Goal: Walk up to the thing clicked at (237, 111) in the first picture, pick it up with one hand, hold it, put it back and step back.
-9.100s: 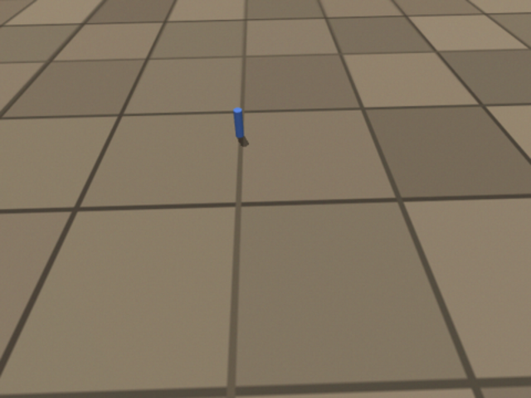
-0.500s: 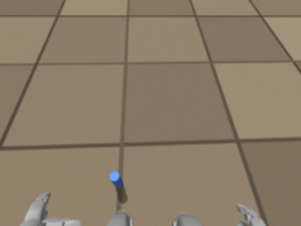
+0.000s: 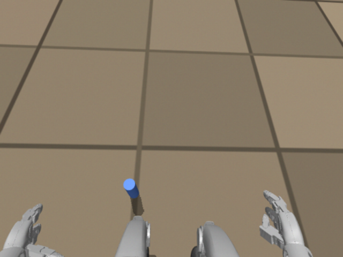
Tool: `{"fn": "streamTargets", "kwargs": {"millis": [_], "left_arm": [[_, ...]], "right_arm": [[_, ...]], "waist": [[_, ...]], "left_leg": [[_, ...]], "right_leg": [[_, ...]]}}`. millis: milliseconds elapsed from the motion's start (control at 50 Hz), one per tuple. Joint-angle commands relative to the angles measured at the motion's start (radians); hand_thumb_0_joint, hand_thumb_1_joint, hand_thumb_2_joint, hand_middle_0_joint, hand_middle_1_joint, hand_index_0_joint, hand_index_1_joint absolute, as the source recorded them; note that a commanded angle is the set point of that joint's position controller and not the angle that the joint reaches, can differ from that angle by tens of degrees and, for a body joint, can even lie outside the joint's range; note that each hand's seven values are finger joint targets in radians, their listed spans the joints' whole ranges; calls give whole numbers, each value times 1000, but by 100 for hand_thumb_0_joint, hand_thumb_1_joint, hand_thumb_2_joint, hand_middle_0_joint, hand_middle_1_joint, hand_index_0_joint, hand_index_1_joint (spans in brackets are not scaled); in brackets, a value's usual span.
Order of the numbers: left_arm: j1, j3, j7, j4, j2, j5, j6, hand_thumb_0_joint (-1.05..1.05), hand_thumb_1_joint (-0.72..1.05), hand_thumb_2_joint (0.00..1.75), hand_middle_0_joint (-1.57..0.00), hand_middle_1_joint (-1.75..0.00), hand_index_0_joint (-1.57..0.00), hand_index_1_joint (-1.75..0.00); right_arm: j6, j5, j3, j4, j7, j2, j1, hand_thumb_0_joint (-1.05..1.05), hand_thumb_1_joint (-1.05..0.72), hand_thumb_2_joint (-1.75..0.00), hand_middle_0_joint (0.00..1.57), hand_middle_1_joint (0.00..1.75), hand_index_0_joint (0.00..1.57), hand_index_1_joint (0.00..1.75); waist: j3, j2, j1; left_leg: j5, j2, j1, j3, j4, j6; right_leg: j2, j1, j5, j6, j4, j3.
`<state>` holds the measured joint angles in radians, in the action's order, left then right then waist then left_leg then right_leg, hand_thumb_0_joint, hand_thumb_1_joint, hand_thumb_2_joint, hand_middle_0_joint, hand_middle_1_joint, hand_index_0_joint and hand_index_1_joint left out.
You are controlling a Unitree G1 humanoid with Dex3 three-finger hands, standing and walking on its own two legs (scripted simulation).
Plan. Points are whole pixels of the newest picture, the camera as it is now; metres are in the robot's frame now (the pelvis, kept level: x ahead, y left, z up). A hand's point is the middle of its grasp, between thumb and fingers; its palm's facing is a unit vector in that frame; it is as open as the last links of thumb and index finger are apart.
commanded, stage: go down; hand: left
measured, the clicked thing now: (131, 189) +0.38 +0.19 -0.57
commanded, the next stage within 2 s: none
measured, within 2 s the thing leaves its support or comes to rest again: neither
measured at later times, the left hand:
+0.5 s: hand (55, 204) +0.25 +0.36 -0.20, palm faces +0.16 -0.97 -0.17, open 17.5 cm
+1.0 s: hand (58, 193) +0.29 +0.38 -0.24, palm faces +0.15 -0.98 -0.12, open 17.5 cm
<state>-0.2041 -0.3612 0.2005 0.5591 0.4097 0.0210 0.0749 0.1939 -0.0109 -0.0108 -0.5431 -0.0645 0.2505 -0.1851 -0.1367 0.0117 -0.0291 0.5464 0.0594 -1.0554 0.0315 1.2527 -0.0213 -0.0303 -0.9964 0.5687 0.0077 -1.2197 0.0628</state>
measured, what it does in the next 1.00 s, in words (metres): lowers itself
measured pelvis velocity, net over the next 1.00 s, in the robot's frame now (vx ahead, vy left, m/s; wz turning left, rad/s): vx -0.07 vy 0.00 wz -0.07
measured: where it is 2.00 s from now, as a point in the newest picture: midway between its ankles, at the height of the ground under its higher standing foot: outside the picture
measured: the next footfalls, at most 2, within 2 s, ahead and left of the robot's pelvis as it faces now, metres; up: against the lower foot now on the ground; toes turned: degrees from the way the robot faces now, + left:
none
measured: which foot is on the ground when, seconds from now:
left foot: down 0.00-1.00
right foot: down 0.00-1.00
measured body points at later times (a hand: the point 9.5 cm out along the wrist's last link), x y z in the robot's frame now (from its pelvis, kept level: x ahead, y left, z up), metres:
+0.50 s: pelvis -0.05 +0.00 -0.15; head +0.13 +0.03 +0.26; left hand +0.24 +0.41 -0.19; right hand +0.11 -0.27 -0.25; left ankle +0.02 +0.13 -0.63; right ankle +0.01 -0.13 -0.63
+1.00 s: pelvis -0.07 +0.00 -0.22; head +0.13 +0.04 +0.18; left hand +0.28 +0.43 -0.23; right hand +0.09 -0.28 -0.32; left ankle +0.02 +0.13 -0.63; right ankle +0.01 -0.13 -0.63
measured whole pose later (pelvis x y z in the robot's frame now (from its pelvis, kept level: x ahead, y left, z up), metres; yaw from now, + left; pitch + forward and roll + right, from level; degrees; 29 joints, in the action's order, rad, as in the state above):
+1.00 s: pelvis -0.07 +0.00 -0.22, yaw -4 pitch +33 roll -5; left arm 0.39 -0.75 0.65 0.97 0.75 0.19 -0.32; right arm 0.21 -0.03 0.05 -0.68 -0.06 0.34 -0.10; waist -0.14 0.03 -0.04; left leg 0.67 0.06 -1.96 0.11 2.05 -0.03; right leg -0.02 -1.89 0.70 0.00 -2.01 0.08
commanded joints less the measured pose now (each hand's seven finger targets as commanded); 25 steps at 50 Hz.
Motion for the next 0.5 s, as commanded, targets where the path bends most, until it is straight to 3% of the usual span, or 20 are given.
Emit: {"fn": "streamTargets", "kwargs": {"millis": [0,40,120,140,220,240,280,300,360,420,440,480], "left_arm": [[149,-138,63,-53,267,39,-180,0,-56,0,-8,-4,-8,-3],[205,-202,96,-53,340,62,-250,0,-59,0,-8,-3,-8,-3],[243,-252,166,25,396,92,-317,0,-60,0,-7,-2,-7,-2],[242,-257,181,73,392,98,-326,0,-59,0,-7,-3,-7,-3],[289,-306,235,106,434,120,-360,0,-58,0,-6,-2,-6,-2],[317,-328,244,79,479,120,-369,0,-58,0,-6,-2,-6,-2],[355,-345,261,99,501,125,-380,0,-60,1,-6,-3,-6,-3],[403,-350,268,83,518,129,-388,0,-59,2,-5,-3,-5,-3],[456,-371,290,119,527,146,-402,0,-56,4,-4,-4,-5,-3],[489,-389,315,163,559,150,-415,0,-55,4,-4,-4,-4,-3],[515,-375,325,185,547,149,-421,0,-55,4,-4,-4,-4,-3],[563,-395,340,166,591,152,-436,0,-55,5,-4,-5,-4,-4]], "right_arm": [[53,0,-67,96,-13,164,-11,0,-92,-90,20,30,20,30],[64,2,-64,82,-7,183,-7,0,-92,-90,20,30,20,30],[58,-2,-67,66,-7,211,-5,0,-89,-89,20,30,20,30],[55,-2,-64,60,-7,211,-2,0,-89,-89,20,30,20,30],[47,-4,-73,41,-1,239,3,0,-89,-89,20,30,20,30],[44,-7,-71,36,0,242,1,0,-89,-90,20,30,20,30],[41,-6,-69,22,-2,246,-1,0,-89,-90,20,30,20,30],[40,-6,-67,17,-3,245,5,0,-89,-90,20,30,20,30],[41,-6,-61,-2,-7,247,1,0,-88,-90,20,30,20,30],[39,-8,-55,-18,-10,256,-4,0,-88,-90,20,30,20,30],[38,-8,-52,-23,-9,258,-6,0,-88,-90,20,30,20,30],[36,-9,-48,-27,-12,264,0,0,-88,-90,20,30,20,30]], "waist": [[-248,-71,-17],[-329,-114,15],[-445,-134,36],[-436,-126,34],[-513,-134,57],[-549,-147,63],[-553,-137,58],[-532,-143,52],[-529,-129,39],[-533,-140,41],[-526,-162,29],[-521,-186,43]], "left_leg": [[-193,-36,46,-18,-7,44],[-208,-35,10,-4,41,40],[-252,-30,-15,12,123,36],[-213,-33,-54,13,139,35],[-222,-30,-81,32,193,33],[-244,-30,-86,31,211,33],[-242,-28,-108,36,239,36],[-170,-28,-143,35,245,35],[-100,-24,-209,40,279,38],[-101,-24,-237,43,321,39],[-86,-23,-240,52,323,35],[-20,-19,-259,60,325,33]], "right_leg": [[20,-45,-194,-22,33,-53],[22,-106,-188,-30,-52,-47],[22,-185,-196,-34,-137,-50],[24,-208,-163,-35,-152,-51],[28,-280,-156,-42,-226,-38],[26,-280,-176,-42,-244,-38],[29,-320,-173,-43,-273,-29],[31,-350,-115,-43,-276,-35],[31,-387,-64,-40,-301,-41],[33,-443,-62,-43,-342,-34],[35,-488,-51,-47,-369,-21],[35,-530,-9,-48,-392,-15]]}}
